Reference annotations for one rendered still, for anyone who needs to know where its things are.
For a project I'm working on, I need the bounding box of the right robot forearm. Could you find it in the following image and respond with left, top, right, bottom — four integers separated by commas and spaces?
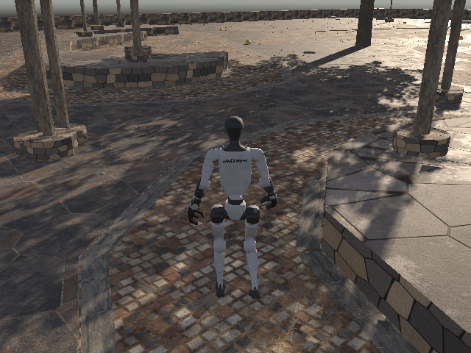
263, 176, 277, 200

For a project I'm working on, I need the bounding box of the left robot upper arm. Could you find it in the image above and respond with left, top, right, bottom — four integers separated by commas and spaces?
199, 149, 220, 190

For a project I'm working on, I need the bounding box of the right robot upper arm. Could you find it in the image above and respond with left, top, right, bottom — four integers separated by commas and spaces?
250, 148, 271, 188

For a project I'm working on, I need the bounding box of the left robot foot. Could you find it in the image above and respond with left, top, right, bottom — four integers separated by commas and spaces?
216, 280, 226, 298

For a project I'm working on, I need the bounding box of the right robot hand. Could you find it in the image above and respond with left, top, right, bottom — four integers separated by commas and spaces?
261, 196, 277, 209

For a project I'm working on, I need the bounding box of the right robot shin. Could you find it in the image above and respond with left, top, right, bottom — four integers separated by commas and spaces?
246, 240, 258, 290

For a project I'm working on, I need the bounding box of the left robot forearm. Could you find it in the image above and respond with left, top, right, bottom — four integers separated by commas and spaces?
190, 178, 206, 210

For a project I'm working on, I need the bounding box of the left robot hand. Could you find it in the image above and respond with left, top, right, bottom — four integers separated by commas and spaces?
188, 207, 205, 225

